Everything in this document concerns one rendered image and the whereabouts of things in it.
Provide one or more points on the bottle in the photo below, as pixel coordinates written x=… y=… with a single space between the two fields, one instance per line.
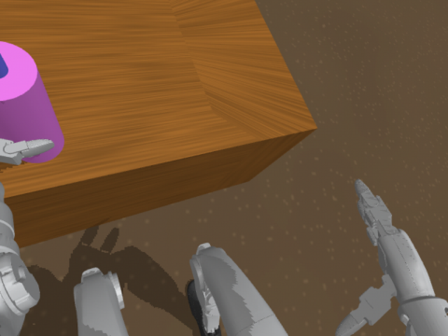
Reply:
x=25 y=110

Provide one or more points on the left robot arm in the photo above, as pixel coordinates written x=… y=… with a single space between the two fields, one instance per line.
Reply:
x=19 y=290

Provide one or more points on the right robot foot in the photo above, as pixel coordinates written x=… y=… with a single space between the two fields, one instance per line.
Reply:
x=197 y=310

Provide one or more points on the left robot hand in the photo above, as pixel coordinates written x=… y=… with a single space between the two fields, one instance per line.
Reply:
x=12 y=153

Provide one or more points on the right robot hand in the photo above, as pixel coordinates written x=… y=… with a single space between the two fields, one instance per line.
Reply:
x=405 y=275

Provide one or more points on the right robot arm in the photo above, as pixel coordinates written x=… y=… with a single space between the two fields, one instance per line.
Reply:
x=424 y=316

